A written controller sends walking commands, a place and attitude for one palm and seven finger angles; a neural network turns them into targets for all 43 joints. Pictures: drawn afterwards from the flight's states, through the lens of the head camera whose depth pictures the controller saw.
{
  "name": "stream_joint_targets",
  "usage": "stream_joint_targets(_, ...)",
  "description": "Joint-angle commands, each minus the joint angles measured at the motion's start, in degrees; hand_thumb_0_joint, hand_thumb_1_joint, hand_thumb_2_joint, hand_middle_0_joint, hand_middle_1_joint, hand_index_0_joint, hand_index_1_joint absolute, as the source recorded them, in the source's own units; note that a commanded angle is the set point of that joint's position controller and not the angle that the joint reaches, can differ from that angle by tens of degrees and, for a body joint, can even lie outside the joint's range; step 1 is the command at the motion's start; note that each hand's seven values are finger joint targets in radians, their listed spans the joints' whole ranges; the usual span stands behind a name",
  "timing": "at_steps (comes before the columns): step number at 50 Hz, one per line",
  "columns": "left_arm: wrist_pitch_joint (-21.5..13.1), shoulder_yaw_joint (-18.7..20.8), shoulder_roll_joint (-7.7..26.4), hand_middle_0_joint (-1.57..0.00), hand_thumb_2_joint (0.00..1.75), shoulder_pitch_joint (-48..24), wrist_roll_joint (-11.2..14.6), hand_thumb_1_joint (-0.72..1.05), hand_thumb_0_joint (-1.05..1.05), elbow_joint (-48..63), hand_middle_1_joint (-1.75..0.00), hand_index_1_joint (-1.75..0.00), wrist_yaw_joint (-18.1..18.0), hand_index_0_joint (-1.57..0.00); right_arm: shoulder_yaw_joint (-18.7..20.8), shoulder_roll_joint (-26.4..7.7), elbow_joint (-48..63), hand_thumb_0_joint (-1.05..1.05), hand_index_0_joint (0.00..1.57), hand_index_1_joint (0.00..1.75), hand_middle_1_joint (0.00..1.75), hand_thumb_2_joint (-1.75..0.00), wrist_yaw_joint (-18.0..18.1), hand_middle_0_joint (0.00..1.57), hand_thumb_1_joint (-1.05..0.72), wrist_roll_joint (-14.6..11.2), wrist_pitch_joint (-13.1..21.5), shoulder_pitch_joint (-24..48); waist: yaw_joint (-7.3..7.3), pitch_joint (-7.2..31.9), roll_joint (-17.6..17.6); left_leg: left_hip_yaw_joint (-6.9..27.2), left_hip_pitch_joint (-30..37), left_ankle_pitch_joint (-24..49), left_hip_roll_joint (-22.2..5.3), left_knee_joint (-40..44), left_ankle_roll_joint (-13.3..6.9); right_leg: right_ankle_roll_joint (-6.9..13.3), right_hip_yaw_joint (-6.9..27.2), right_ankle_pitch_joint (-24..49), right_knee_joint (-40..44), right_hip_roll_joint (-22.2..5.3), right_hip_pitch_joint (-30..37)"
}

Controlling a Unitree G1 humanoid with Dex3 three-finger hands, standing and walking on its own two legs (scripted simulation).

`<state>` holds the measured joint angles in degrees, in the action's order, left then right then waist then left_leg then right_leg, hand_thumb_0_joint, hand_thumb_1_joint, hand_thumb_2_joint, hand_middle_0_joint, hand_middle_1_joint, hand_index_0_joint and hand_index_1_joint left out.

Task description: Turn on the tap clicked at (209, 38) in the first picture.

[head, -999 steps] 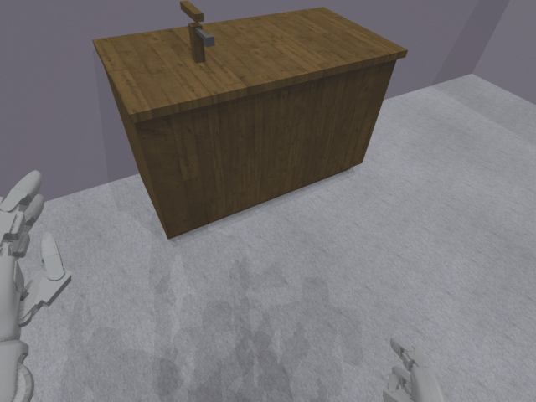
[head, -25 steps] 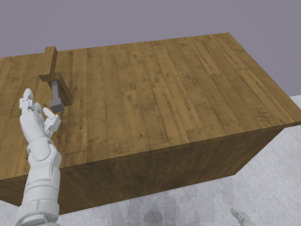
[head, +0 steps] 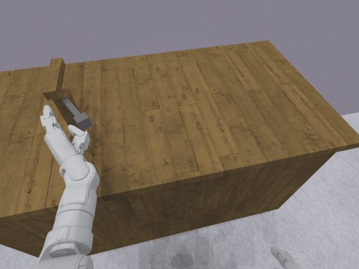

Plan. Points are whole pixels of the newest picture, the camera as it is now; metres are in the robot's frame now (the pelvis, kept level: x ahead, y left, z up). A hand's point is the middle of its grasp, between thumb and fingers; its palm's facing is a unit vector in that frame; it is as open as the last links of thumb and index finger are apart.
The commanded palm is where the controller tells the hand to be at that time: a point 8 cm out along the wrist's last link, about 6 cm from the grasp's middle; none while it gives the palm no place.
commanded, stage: push the lever round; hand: left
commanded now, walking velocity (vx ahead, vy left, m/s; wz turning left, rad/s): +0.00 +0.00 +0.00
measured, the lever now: (83, 121) +0.42 +0.25 +0.09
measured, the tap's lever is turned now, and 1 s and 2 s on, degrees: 29 56 75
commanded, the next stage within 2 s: lift the hand up off the lever in 1.66 s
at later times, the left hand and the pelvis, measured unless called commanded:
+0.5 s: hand (97, 130) +0.40 +0.21 +0.08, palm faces +0.75 -0.66 -0.07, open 7.6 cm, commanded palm +0.36 +0.23 +0.08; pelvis +0.00 -0.01 +0.00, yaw +0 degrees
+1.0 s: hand (111, 119) +0.44 +0.19 +0.08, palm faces +0.80 -0.59 -0.09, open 7.5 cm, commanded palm +0.38 +0.20 +0.08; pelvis +0.01 -0.01 +0.00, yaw +0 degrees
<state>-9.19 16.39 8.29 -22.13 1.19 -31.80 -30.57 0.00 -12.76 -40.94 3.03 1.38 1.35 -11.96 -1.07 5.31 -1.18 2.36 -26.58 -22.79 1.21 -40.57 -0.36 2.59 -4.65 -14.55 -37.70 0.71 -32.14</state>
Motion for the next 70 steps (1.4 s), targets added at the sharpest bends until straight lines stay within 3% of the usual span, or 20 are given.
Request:
stream_joint_targets(1, -3.9, 1.6, 10.6, -0.15, 0.9, -20.3, -2.3, 0.9, 0.0, 11.9, -0.15, -0.15, -2.2, -0.15, 3.3, -8.0, 5.7, 0.0, 0.2, 0.3, 0.3, -0.9, 0.6, 0.2, -0.9, 0.1, 1.6, 2.1, -0.41, 16.6, 0.8, -0.1, -0.8, 16.2, -0.3, 5.3, 0.9, -0.9, 2.9, 10.1, 3.9, -0.7, 16.8)
stream_joint_targets(5, -3.9, -2.5, 6.5, -0.15, 0.9, -23.0, -2.8, 0.9, 0.0, 13.5, -0.15, -0.15, -3.4, -0.15, 3.4, -7.6, 6.0, 0.0, 0.2, 0.3, 0.3, -0.9, 0.4, 0.2, -0.9, 0.2, 1.7, 2.5, -1.13, 17.4, 0.1, -0.5, 0.0, 16.0, -0.2, 5.3, 0.9, -0.9, 3.0, 10.3, 4.1, -1.0, 16.6)
stream_joint_targets(10, -3.1, -2.3, 5.8, -0.15, 0.9, -22.6, -3.6, 0.9, 0.0, 11.8, -0.15, -0.15, -5.5, -0.15, 3.6, -7.5, 5.4, 0.0, 0.2, 0.3, 0.3, -0.9, 0.3, 0.2, -0.9, 0.5, 1.5, 2.3, -1.01, 17.5, 1.5, -0.8, -0.6, 16.4, -0.2, 5.1, 0.6, -1.1, 3.1, 11.2, 4.4, -1.2, 17.3)
stream_joint_targets(11, -3.1, 0.2, 8.3, -0.15, 0.9, -22.9, -3.8, 0.9, 0.0, 12.0, -0.15, -0.15, -6.0, -0.15, 3.7, -7.7, 5.2, 0.0, 0.2, 0.3, 0.3, -0.9, 0.5, 0.2, -0.9, 0.4, 1.3, 2.6, -0.59, 16.9, 0.4, -0.5, -1.0, 15.6, -0.3, 5.4, 0.7, -1.0, 3.3, 10.0, 4.5, -1.2, 17.4)
stream_joint_targets(14, -2.6, -3.0, 4.9, -0.15, 0.9, -25.5, -4.1, 0.9, 0.0, 10.7, -0.15, -0.15, -7.1, -0.15, 3.5, -7.3, 5.1, 0.0, 0.2, 0.3, 0.3, -0.9, 0.4, 0.2, -0.9, 0.6, 1.3, 3.0, -1.5, 16.1, 0.8, -0.8, -1.1, 14.0, -0.2, 5.5, 0.4, -1.2, 3.4, 8.4, 5.1, -1.4, 16.3)
stream_joint_targets(16, -2.5, 0.5, 8.1, -0.15, 0.9, -25.4, -4.4, 0.9, 0.0, 9.8, -0.15, -0.15, -8.2, -0.15, 3.7, -7.6, 4.6, 0.0, 0.2, 0.3, 0.3, -0.9, 0.7, 0.2, -0.9, 0.7, 1.0, 3.1, -0.86, 16.3, 1.1, -0.7, -1.6, 13.4, -0.2, 5.6, 0.2, -1.1, 3.6, 7.8, 5.4, -1.5, 17.1)
stream_joint_targets(20, -2.6, -1.7, 4.9, -0.15, 0.9, -25.5, -4.8, 0.9, 0.0, 10.0, -0.15, -0.15, -9.5, -0.15, 4.0, -7.1, 4.8, 0.0, 0.2, 0.3, 0.3, -0.9, 0.1, 0.2, -0.9, 1.1, 0.9, 2.8, -0.89, 19.4, 0.8, -1.3, -0.8, 16.8, -0.2, 4.7, 0.5, -1.2, 3.5, 12.4, 4.3, -1.7, 18.4)
stream_joint_targets(26, -2.2, -1.0, 5.2, -0.15, 0.9, -30.0, -5.8, 0.9, 0.0, 6.3, -0.15, -0.15, -11.7, -0.15, 3.9, -7.2, 3.6, 0.0, 0.2, 0.3, 0.3, -0.9, 0.0, 0.2, -0.9, 1.3, 0.6, 3.4, -1.62, 15.6, 1.2, -0.7, -2.1, 12.2, -0.4, 5.4, 0.3, -1.2, 3.3, 5.9, 5.6, -1.6, 15.3)
stream_joint_targets(33, -2.8, -3.8, 0.9, -0.15, 0.9, -34.1, -6.7, 0.9, 0.0, 4.4, -0.15, -0.15, -14.5, -0.15, 4.1, -6.6, 3.0, 0.0, 0.2, 0.3, 0.3, -0.9, -1.0, 0.2, -0.9, 2.2, 0.7, 2.8, -2.19, 19.2, 0.6, -0.7, -0.8, 15.6, -0.4, 4.3, 1.0, -0.9, 2.5, 8.9, 3.9, -1.5, 14.9)
stream_joint_targets(36, -2.1, -0.1, 3.7, -0.15, 0.9, -33.7, -7.4, 0.9, 0.0, 1.8, -0.15, -0.15, -16.0, -0.15, 4.4, -6.9, 2.2, 0.0, 0.2, 0.3, 0.3, -0.9, -1.2, 0.2, -0.9, 2.5, 0.3, 2.3, -1.59, 19.1, 1.0, -0.6, -2.0, 15.7, -0.4, 4.1, 1.2, -0.9, 2.3, 8.9, 3.7, -1.5, 15.2)
stream_joint_targets(39, -1.7, -3.1, 0.3, -0.15, 0.9, -36.8, -7.9, 0.9, 0.0, 0.3, -0.15, -0.15, -16.9, -0.15, 4.3, -6.6, 2.3, 0.0, 0.2, 0.3, 0.3, -0.9, -1.8, 0.2, -0.9, 2.7, 0.2, 2.3, -2.71, 18.9, 1.8, -0.9, -2.2, 15.2, -0.6, 3.9, 1.2, -1.0, 2.1, 8.2, 3.7, -1.6, 14.0)
stream_joint_targets(41, -1.5, 0.1, 2.7, -0.15, 0.9, -36.8, -8.3, 0.9, 0.0, -0.6, -0.15, -0.15, -18.1, -0.15, 4.6, -6.9, 1.9, 0.0, 0.2, 0.3, 0.3, -0.9, -1.8, 0.2, -0.9, 3.1, 0.1, 1.7, -1.88, 19.4, 2.0, -0.7, -2.5, 16.8, -0.5, 3.8, 1.4, -0.9, 1.9, 9.7, 3.2, -1.4, 14.6)
stream_joint_targets(44, -1.2, -2.4, -0.7, -0.15, 0.9, -39.0, -8.3, 0.9, 0.0, 0.1, -0.15, -0.15, -19.0, -0.15, 4.6, -6.5, 2.1, 0.0, 0.2, 0.3, 0.3, -0.9, -2.6, 0.2, -0.9, 3.4, 0.1, 1.1, -2.61, 22.4, 2.4, -1.4, -1.8, 20.3, -0.5, 2.6, 1.5, -1.0, 1.8, 14.2, 2.0, -1.4, 15.2)
stream_joint_targets(46, -0.9, 1.7, 2.8, -0.15, 0.9, -36.8, -8.8, 0.9, 0.0, -0.9, -0.15, -0.15, -19.9, -0.15, 5.0, -6.8, 1.7, 0.0, 0.2, 0.3, 0.3, -0.9, -2.7, 0.2, -0.9, 3.6, -0.2, 0.6, -1.33, 22.7, 1.1, -1.2, -2.4, 21.4, -0.4, 2.6, 2.0, -0.8, 1.7, 15.2, 1.6, -1.3, 16.1)
stream_joint_targets(49, -0.2, -1.0, -0.1, -0.15, 0.9, -38.3, -9.1, 0.9, 0.0, -0.7, -0.15, -0.15, -20.3, -0.15, 4.9, -6.3, 2.2, 0.0, 0.2, 0.3, 0.3, -0.9, -3.3, 0.2, -0.9, 3.7, -0.4, 0.2, -2.36, 23.0, 2.6, -1.9, -2.7, 21.6, -0.5, 2.0, 1.6, -1.2, 1.8, 17.1, 1.5, -1.6, 16.5)
stream_joint_targets(51, 0.1, 1.5, 2.1, -0.15, 0.9, -37.4, -9.7, 0.9, 0.0, -0.5, -0.15, -0.15, -20.9, -0.15, 5.3, -6.7, 1.8, 0.0, 0.2, 0.3, 0.3, -0.9, -3.3, 0.2, -0.9, 3.7, -0.5, 0.2, -1.38, 22.7, 1.2, -1.4, -3.0, 22.1, -0.7, 2.4, 2.0, -0.7, 1.6, 16.4, 1.3, -1.3, 16.3)
stream_joint_targets(55, 0.2, -1.2, -0.3, -0.15, 0.9, -40.3, -10.0, 0.9, 0.0, -0.4, -0.15, -0.15, -21.2, -0.15, 5.1, -6.3, 1.8, 0.0, 0.2, 0.3, 0.3, -0.9, -3.7, 0.2, -0.9, 3.8, -0.2, 0.0, -2.55, 22.2, 1.2, -1.7, -3.1, 20.5, -0.7, 1.9, 1.7, -0.9, 1.7, 15.1, 1.4, -1.5, 15.1)
stream_joint_targets(61, -0.4, 2.3, 3.5, -0.15, 0.9, -41.2, -10.6, 0.9, 0.0, -2.2, -0.15, -0.15, -21.8, -0.15, 5.2, -6.6, 1.2, 0.0, 0.2, 0.3, 0.3, -0.9, -3.3, 0.2, -0.9, 3.9, 0.0, 0.1, -2.51, 21.7, 2.1, -1.8, -5.4, 15.6, -0.3, 2.0, 0.8, -1.3, 2.7, 11.5, 2.3, -1.7, 15.1)
stream_joint_targets(64, -0.6, -0.5, 1.3, -0.15, 0.9, -44.3, -10.7, 0.9, 0.0, -4.6, -0.15, -0.15, -21.5, -0.15, 4.8, -6.3, 1.0, 0.0, 0.2, 0.3, 0.3, -0.9, -3.4, 0.2, -0.9, 3.8, 0.3, 0.2, -4.06, 20.0, 2.8, -1.9, -5.9, 12.3, -0.4, 2.0, 0.4, -1.6, 2.8, 7.3, 3.1, -1.8, 12.9)
stream_joint_targets(70, -2.1, 0.9, 3.7, -0.15, 0.9, -48.7, -10.9, 0.9, 0.0, -6.7, -0.15, -0.15, -22.2, -0.15, 4.8, -6.6, 0.5, 0.0, 0.2, 0.3, 0.3, -0.9, -3.4, 0.2, -0.9, 3.9, 0.8, -0.6, -4.62, 21.7, 1.5, -1.7, -6.8, 10.1, -0.2, 1.5, 0.1, -1.7, 3.2, 4.9, 2.9, -1.7, 12.1)
